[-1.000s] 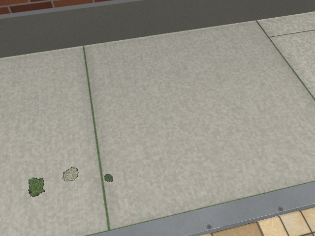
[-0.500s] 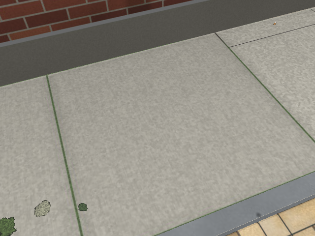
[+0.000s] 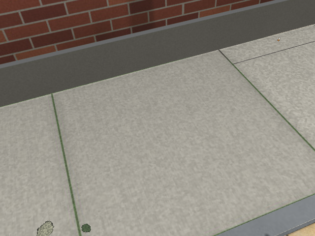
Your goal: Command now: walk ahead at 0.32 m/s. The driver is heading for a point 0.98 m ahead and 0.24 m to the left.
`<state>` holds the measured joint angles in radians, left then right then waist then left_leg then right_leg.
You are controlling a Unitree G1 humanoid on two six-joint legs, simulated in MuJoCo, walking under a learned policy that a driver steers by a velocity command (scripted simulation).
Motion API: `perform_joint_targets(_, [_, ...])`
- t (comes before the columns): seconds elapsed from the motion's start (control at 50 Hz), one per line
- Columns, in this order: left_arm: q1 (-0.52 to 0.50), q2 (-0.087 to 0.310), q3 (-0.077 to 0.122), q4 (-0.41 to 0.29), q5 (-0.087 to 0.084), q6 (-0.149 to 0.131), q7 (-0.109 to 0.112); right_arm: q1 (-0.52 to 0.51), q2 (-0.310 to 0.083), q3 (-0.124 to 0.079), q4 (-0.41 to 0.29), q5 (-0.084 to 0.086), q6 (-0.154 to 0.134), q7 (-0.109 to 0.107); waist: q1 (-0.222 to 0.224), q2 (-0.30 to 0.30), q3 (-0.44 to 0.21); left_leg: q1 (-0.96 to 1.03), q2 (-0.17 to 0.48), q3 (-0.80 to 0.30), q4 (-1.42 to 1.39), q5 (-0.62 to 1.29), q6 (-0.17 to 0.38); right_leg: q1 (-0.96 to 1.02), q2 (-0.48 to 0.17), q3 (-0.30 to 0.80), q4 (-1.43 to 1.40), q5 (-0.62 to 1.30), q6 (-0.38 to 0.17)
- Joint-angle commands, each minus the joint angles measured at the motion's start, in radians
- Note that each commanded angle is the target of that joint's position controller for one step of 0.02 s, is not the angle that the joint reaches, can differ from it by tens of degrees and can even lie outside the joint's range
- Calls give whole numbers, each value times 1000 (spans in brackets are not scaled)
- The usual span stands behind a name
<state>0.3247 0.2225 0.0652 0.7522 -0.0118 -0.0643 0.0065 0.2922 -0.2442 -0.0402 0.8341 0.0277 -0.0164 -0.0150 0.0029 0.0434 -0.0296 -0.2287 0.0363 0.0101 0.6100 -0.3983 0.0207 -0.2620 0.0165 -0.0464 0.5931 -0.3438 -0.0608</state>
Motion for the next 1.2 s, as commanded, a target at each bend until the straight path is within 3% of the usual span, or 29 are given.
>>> perform_joint_targets(0.02, [251, 235, 69, -2, 4, -34, -9, -245, -53, -4, -168, 5, -57, 6, 132, -351, 76, -577, -70, 16, 324, -99, 9, 373, -361, 703, -412, -285, -230])
perform_joint_targets(0.04, [234, 180, 48, -11, 12, -45, -6, -251, -105, -22, -170, 13, -74, 8, 114, -264, 94, -684, -29, -76, 509, -156, 22, 384, -414, 784, -425, -246, -276])
perform_joint_targets(0.06, [198, 141, 34, -23, 15, -52, -5, -207, -102, -23, -153, 22, -82, 18, 77, -190, 104, -727, 7, -100, 580, -73, 41, 399, -388, 690, -401, -197, -254])
perform_joint_targets(0.1, [134, 130, 26, -38, 11, -50, -8, -194, -87, -22, -130, 4, -89, 31, 46, -98, 94, -720, 56, -91, 541, 98, 53, 378, -318, 502, -413, -62, -184])
perform_joint_targets(0.16, [152, 90, 10, -28, 10, -36, -10, -216, -59, -18, -121, -6, -76, 52, 43, -118, 94, -623, 67, -35, 404, 223, 16, 310, -240, 294, -451, 213, -139])
perform_joint_targets(0.24, [188, 138, 19, -10, 6, -19, 9, -346, -10, 6, -161, -8, -74, 62, 77, -122, 115, -511, 29, 25, 125, 374, -26, 236, -196, 156, -469, 339, -125])
perform_joint_targets(0.36, [197, 181, 32, 32, -12, -9, 15, -437, -64, -3, -208, 3, -85, 81, 57, -154, 147, -408, -2, 23, -65, 394, 26, 309, -267, 132, -434, 468, -103])
perform_joint_targets(0.4, [166, 205, 41, 33, -8, -1, 19, -358, -111, -24, -193, -4, -85, 74, -2, -184, 71, -272, -47, 53, -77, 344, 66, 355, -265, 104, -310, 796, -75])
perform_joint_targets(0.44, [144, 196, 35, 30, 1, 8, 23, -56, -188, -66, -109, -6, -72, 50, -150, -176, -116, 176, -51, 47, -67, 359, 127, 195, -200, 49, 49, 927, -21])
perform_joint_targets(0.46, [172, 129, 14, -1, 21, 3, 23, 119, -268, -85, -77, -28, -62, 34, -175, 10, -274, 528, 187, -263, -56, 273, 207, -107, -105, 17, 414, 513, 22])
perform_joint_targets(0.48, [290, 18, -20, 11, 7, -17, 13, 133, -273, -77, -65, -32, -69, 48, -98, 254, -418, 688, 363, -760, -249, 23, 336, -356, 55, 154, 695, -226, 58])
perform_joint_targets(0.5, [187, 124, 7, 4, -22, -35, 8, 67, -187, -58, -70, -23, -68, 43, -118, 172, -295, 592, 318, -743, -329, -81, 288, -466, -7, 210, 797, -189, 48])
perform_joint_targets(0.52, [77, 166, 16, -23, -36, -44, 4, -5, -149, -48, -76, -15, -65, 39, -102, 96, -137, 424, 286, -564, -342, -29, 247, -501, -57, 163, 785, -93, 36])
perform_joint_targets(0.54, [27, 163, 15, -33, -23, -51, 11, -72, -137, -43, -83, -21, -67, 40, -61, -5, -67, 263, 251, -459, -366, 75, 226, -459, -107, 138, 732, 1, 31])
perform_joint_targets(0.56, [17, 158, 21, -32, -7, -48, 16, -111, -116, -38, -86, -35, -74, 44, -24, -12, -26, 144, 212, -378, -391, 174, 217, -405, -138, 135, 683, 56, 30])
perform_joint_targets(0.58, [50, 143, 22, -21, -3, -35, 14, -128, -97, -33, -83, -46, -81, 47, 12, 15, -24, 70, 184, -322, -418, 220, 217, -343, -162, 146, 660, 87, 28])
perform_joint_targets(0.64, [41, 106, 15, -25, 1, -5, 16, -110, -104, -35, -52, -32, -102, 49, 36, 27, 18, -25, 167, -224, -481, 295, 244, -343, -182, 129, 578, 119, 48])
perform_joint_targets(0.7, [-90, 107, 7, -66, 16, -6, 17, -58, -142, -41, -28, -29, -101, 34, 8, -5, 60, -5, 159, -169, -501, 382, 243, -438, -191, 118, 413, 259, 75])
perform_joint_targets(0.78, [-243, 80, -10, -99, 7, -24, 0, 19, -172, -41, -5, -13, -86, 23, -52, -15, 74, 55, 126, -91, -495, 424, 195, -403, -146, 73, 121, 449, 71])
perform_joint_targets(0.88, [-384, 87, -16, -152, -6, -37, -37, 117, -188, -42, 36, -8, -58, 21, -103, -6, 98, 232, 188, -109, -421, 436, 187, -433, -105, 58, -38, 408, 46])
perform_joint_targets(0.94, [-347, 121, -5, -155, -5, -44, -50, 106, -208, -49, 43, -8, -41, 13, -57, 29, 63, 312, 216, -114, -325, 622, 157, -344, -67, 41, -88, 285, 3])
perform_joint_targets(0.98, [-106, 192, 32, -86, 1, -45, -40, 71, -200, -44, 34, -11, -33, 10, 71, 29, -90, 248, 144, -50, -49, 876, 113, 16, -20, 0, -119, 299, -54])
perform_joint_targets(1.0, [90, 269, 54, -52, 17, -42, -27, 76, -148, -22, 5, -33, -37, 9, 137, -73, -253, 16, 83, -19, 268, 609, 77, 364, -212, 209, -71, 352, -124])
perform_joint_targets(1.02, [123, 332, 65, -34, 19, -39, -29, 216, -17, 18, -3, -26, -61, 21, 66, -338, -381, -394, -103, -33, 609, -121, 15, 695, -443, 690, -173, 177, -288])
perform_joint_targets(1.04, [137, 220, 42, -40, 12, -35, -25, 153, -137, -11, 17, 1, -79, 26, 123, -228, -369, -507, -64, -165, 719, -169, 22, 677, -430, 749, -246, 49, -265])
perform_joint_targets(1.06, [61, 185, 27, -45, 13, -35, -18, 46, -184, -27, -19, 25, -86, 26, 116, -179, -200, -560, -16, -147, 727, -78, 28, 536, -398, 570, -267, 98, -210])
perform_joint_targets(1.1, [-60, 134, 12, -47, 19, -40, -20, -28, -160, -31, -32, 4, -78, 17, 52, -98, -52, -491, 61, -119, 622, 68, 16, 271, -316, 356, -336, 244, -162])
perform_joint_targets(1.14, [-99, 107, 8, -36, 27, -55, -24, 23, -122, -34, -19, 6, -47, 16, 0, -130, -18, -394, 88, -125, 574, 134, 6, 153, -276, 241, -409, 282, -143])
perform_joint_targets(1.2, [-103, 133, 19, -6, 28, -69, -20, 8, -87, -33, -32, 2, -19, 12, -21, -107, 32, -428, 92, -135, 516, 205, -12, 100, -273, 118, -457, 398, -145])
